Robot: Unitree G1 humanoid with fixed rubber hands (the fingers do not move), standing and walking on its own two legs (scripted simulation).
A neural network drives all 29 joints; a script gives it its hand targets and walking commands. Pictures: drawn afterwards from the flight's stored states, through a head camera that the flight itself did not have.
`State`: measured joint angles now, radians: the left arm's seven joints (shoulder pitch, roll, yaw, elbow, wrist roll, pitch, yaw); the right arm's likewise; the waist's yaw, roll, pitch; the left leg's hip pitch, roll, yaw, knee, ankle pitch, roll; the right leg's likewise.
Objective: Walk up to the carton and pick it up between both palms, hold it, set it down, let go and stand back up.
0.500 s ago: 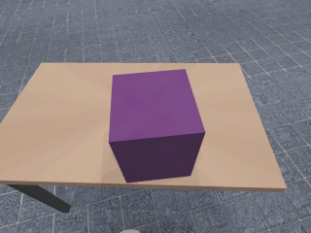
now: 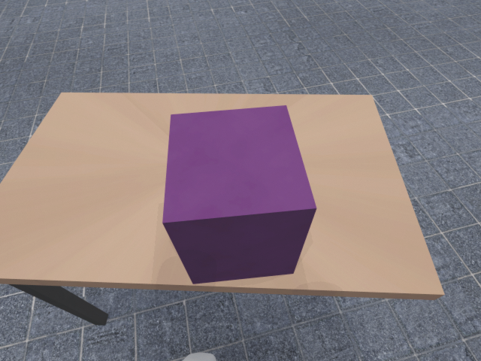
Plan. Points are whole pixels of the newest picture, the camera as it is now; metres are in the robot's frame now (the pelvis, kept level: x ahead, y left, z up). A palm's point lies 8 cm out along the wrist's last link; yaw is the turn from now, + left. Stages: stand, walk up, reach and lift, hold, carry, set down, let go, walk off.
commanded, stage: stand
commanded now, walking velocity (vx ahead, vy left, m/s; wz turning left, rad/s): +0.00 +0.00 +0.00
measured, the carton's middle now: (236, 200) +0.37 +0.03 +0.02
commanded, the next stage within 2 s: none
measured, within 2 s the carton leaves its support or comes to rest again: neither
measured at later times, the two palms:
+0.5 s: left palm out of the picture -0.05 +0.19 -0.15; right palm out of the picture +0.00 -0.20 -0.16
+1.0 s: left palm out of the picture -0.04 +0.18 -0.15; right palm out of the picture +0.00 -0.21 -0.16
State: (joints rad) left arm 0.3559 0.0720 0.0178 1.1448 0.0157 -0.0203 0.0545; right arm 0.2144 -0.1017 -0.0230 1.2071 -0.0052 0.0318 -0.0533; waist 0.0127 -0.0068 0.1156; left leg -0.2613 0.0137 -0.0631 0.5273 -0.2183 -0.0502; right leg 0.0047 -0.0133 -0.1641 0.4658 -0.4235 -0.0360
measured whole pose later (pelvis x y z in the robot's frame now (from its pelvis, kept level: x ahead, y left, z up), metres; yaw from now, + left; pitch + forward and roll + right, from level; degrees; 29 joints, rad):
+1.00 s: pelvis +0.01 -0.01 +0.00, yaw +1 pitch -3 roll +1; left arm 0.36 0.06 0.02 1.11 0.02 -0.01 0.05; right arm 0.22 -0.11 -0.02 1.19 0.00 0.03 -0.06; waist 0.01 0.00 0.11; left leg -0.26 0.01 -0.07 0.55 -0.25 -0.06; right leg 0.01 -0.01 -0.18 0.48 -0.45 -0.04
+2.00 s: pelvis +0.00 -0.01 +0.00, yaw +1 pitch -3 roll +1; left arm 0.37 0.07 0.02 1.10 0.02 -0.01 0.05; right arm 0.22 -0.11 -0.02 1.17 0.00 0.03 -0.05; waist 0.01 -0.01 0.12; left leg -0.27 0.01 -0.08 0.56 -0.24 -0.06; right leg 0.01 -0.01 -0.18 0.49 -0.45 -0.04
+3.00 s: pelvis +0.01 +0.00 +0.00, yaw +1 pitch -3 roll +1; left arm 0.36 0.09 0.02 1.10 0.02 -0.01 0.05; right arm 0.22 -0.11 -0.02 1.17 0.00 0.03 -0.05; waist 0.01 -0.01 0.11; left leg -0.29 0.00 -0.07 0.58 -0.25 -0.04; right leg 0.00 -0.02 -0.18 0.50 -0.45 -0.03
